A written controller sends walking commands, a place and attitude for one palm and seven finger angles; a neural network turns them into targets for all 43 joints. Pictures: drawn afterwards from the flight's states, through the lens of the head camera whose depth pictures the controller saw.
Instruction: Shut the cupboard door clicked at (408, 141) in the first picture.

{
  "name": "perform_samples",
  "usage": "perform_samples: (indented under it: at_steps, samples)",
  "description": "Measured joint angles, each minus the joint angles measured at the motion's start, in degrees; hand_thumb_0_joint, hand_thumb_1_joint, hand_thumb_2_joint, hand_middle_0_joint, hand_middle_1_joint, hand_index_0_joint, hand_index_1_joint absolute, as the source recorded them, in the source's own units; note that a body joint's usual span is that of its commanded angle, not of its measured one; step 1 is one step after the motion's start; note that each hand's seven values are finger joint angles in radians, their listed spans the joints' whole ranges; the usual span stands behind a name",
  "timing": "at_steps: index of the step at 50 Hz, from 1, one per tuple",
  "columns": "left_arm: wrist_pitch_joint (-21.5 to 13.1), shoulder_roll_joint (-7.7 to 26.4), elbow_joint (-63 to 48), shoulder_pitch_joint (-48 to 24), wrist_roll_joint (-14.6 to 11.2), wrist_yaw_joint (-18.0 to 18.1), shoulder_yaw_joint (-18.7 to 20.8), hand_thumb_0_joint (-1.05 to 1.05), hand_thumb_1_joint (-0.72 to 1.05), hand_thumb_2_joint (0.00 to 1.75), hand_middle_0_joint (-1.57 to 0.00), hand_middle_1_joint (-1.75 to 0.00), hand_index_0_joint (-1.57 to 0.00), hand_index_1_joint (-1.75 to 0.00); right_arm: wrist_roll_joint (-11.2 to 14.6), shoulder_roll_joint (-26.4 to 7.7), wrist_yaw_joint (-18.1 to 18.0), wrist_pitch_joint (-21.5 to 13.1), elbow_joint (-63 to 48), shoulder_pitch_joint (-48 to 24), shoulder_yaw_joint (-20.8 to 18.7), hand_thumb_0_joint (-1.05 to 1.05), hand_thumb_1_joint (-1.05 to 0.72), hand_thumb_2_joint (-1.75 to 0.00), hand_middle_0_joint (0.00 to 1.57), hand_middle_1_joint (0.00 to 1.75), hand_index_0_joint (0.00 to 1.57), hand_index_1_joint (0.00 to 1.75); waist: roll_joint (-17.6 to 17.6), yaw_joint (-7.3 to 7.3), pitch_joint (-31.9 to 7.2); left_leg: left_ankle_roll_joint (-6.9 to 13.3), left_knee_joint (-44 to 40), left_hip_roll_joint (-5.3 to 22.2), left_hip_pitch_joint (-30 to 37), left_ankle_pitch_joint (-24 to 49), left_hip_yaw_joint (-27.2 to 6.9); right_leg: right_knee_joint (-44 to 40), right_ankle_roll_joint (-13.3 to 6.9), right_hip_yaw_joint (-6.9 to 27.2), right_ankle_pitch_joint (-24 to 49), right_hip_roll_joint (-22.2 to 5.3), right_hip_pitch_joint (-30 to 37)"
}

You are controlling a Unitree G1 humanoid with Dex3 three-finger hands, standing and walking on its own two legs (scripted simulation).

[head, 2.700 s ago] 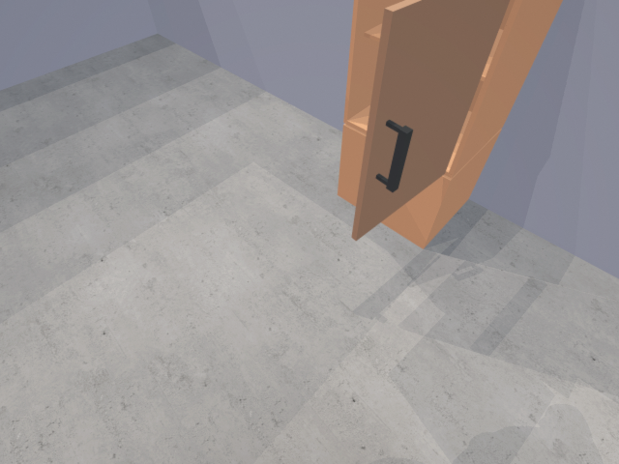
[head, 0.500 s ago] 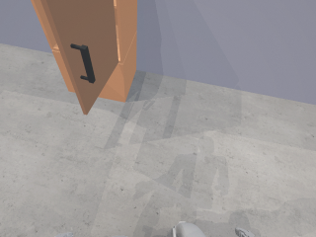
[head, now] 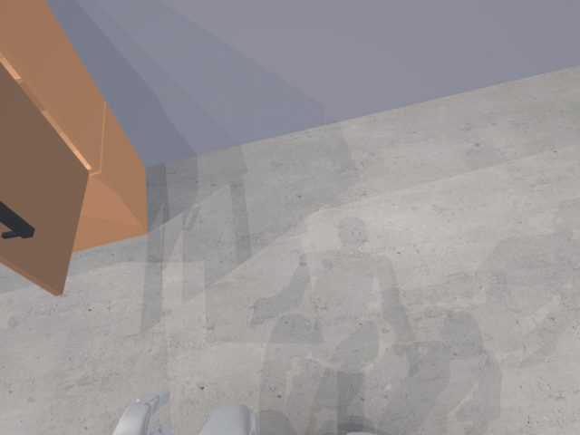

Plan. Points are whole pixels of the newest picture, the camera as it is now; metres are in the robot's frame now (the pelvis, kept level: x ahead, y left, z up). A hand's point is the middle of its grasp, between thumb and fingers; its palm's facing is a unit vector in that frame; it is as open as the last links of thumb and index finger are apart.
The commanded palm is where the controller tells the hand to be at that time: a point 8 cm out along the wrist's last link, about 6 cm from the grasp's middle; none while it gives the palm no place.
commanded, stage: walk around to get in front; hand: left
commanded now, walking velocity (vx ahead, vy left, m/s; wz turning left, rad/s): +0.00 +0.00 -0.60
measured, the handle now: out of the picture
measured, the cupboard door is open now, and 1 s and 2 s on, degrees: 84 84 84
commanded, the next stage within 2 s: none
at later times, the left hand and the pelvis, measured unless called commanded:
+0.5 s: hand out of the picture +0.13 +0.24 -0.18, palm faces -0.18 -0.96 -0.21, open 7.4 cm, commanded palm none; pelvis +0.03 +0.04 +0.00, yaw -15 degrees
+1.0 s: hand (250, 354) +0.25 +0.09 -0.15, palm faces -0.56 -0.78 -0.28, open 7.4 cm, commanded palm none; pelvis +0.03 -0.01 +0.00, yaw -34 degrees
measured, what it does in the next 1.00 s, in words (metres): steps on the spot, turning right: left foot, then right foot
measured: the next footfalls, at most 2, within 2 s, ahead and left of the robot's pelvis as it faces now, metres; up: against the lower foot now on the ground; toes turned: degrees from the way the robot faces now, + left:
left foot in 0.42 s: +0.07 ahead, +0.14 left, +0.00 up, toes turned -12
right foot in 0.84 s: +0.02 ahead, -0.11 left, +0.00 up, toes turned -35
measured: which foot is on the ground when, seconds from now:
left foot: up 0.00-0.40, down 0.42-0.86, up 0.88-1.00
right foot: down 0.00-0.42, up 0.44-0.82, down 0.84-1.00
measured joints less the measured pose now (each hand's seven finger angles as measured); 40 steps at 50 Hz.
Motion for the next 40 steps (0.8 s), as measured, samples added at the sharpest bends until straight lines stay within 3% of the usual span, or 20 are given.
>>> perform_samples:
  at_steps: [6,13,17,20,21,24,27,29,32,35,40]
  samples:
    - [0.1,-0.8,0.8,2.6,0.1,-0.4,-0.2,0.01,0.91,0.9,-0.21,-0.3,-0.2,-0.3,-0.3,0.9,0.2,-0.7,-2.2,-3.4,-0.1,0.01,-0.91,-0.9,0.2,0.29,0.2,0.3,-1.2,0.73,-1.2,-1.0,-2.8,-0.7,-3.4,5.3,-4.6,-4.6,-0.7,3.3,2.9,1.4,1.3]
    - [0.2,-1.0,0.9,5.3,0.5,-0.7,0.4,0.01,0.91,0.9,-0.21,-0.3,-0.2,-0.3,0.0,1.2,-0.2,-1.1,-3.2,-6.5,-0.1,0.01,-0.91,-0.9,0.2,0.29,0.2,0.3,-2.3,2.97,-1.8,-0.8,-11.1,-2.9,-1.1,3.2,-5.1,-5.2,-0.4,6.7,3.5,3.0,0.5]
    - [0.6,0.2,1.2,6.5,0.6,-0.4,1.2,0.01,0.91,0.9,-0.21,-0.3,-0.2,-0.3,0.5,1.9,-0.5,-1.8,-4.0,-7.8,0.3,0.01,-0.91,-0.9,0.2,0.29,0.2,0.3,-3.8,4.17,-2.0,0.1,-20.1,-5.0,2.6,1.6,-4.6,-4.2,0.5,9.1,3.2,3.7,-0.8]
    - [1.3,1.4,1.8,7.3,0.3,-0.2,1.8,0.01,0.91,0.9,-0.21,-0.3,-0.2,-0.3,0.8,2.3,-0.7,-3.0,-5.0,-7.6,0.9,0.01,-0.91,-0.9,0.2,0.29,0.2,0.3,-4.7,4.21,-2.7,1.0,-32.4,-5.8,8.0,6.8,-3.9,-1.7,1.7,10.5,1.9,4.6,-2.3]
    - [1.6,1.9,1.9,7.6,0.1,-0.2,1.9,0.01,0.91,0.9,-0.21,-0.3,-0.2,-0.3,0.7,2.4,-0.7,-3.6,-5.2,-7.2,1.1,0.01,-0.91,-0.9,0.2,0.29,0.2,0.3,-4.8,3.96,-3.3,2.8,-35.9,-5.6,9.6,7.8,-3.6,0.2,2.2,10.8,0.9,5.1,-3.4]
    - [2.5,3.8,2.5,6.5,0.3,-0.6,2.7,0.01,0.91,0.9,-0.21,-0.3,-0.2,-0.3,-0.2,3.5,-0.9,-3.6,-5.4,-6.1,2.1,0.01,-0.91,-0.9,0.2,0.29,0.2,0.3,-6.7,4.63,-2.5,5.7,-35.6,-5.4,10.7,7.6,-1.2,15.8,4.4,7.7,-10.4,3.9,-8.5]
    - [2.6,4.7,2.3,6.0,0.7,-1.3,3.1,0.01,0.91,0.9,-0.2,-0.3,-0.2,-0.3,-0.7,3.9,-1.2,-3.3,-5.7,-4.5,2.8,0.01,-0.91,-0.9,0.2,0.29,0.2,0.3,-6.0,4.83,-2.1,5.7,-38.0,-3.4,13.1,8.4,0.7,28.6,6.4,3.8,-10.8,1.8,-12.5]
    - [2.7,5.0,2.0,5.6,0.6,-1.7,3.2,0.01,0.91,0.9,-0.2,-0.3,-0.2,-0.3,-0.7,3.9,-1.2,-3.3,-5.8,-3.5,2.8,0.01,-0.9,-0.9,0.2,0.29,0.2,0.3,-5.3,4.67,-1.8,5.6,-39.3,-2.2,14.4,8.6,2.0,32.0,7.1,2.6,-9.5,0.0,-13.6]
    - [2.8,5.2,1.7,4.9,0.6,-2.1,3.0,0.01,0.91,0.9,-0.2,-0.3,-0.19,-0.3,-0.7,3.9,-0.9,-3.4,-5.5,-2.2,2.6,0.01,-0.9,-0.9,0.2,0.29,0.2,0.3,-4.5,4.31,-1.6,5.4,-39.9,-0.8,15.8,8.3,4.4,30.9,7.6,1.5,-7.6,-2.4,-13.5]
    - [3.0,5.1,1.8,3.5,0.7,-2.4,2.7,0.01,0.91,0.9,-0.2,-0.3,-0.19,-0.3,-0.7,3.6,-0.6,-3.6,-5.0,-0.7,2.2,0.01,-0.9,-0.9,0.2,0.29,0.2,0.3,-3.7,3.39,-1.2,4.9,-39.2,0.5,16.7,7.1,6.8,24.4,7.4,0.1,-6.9,-3.9,-11.6]
    - [2.6,4.1,1.2,0.5,0.7,-2.6,1.9,0.01,0.91,0.9,-0.2,-0.3,-0.19,-0.3,-0.9,2.1,-0.2,-3.2,-3.5,1.7,1.2,0.01,-0.9,-0.9,0.2,0.29,0.2,0.3,-2.1,1.48,-0.6,3.4,-35.0,2.3,16.9,3.9,10.7,11.8,5.8,-2.8,-6.3,-3.7,-6.8]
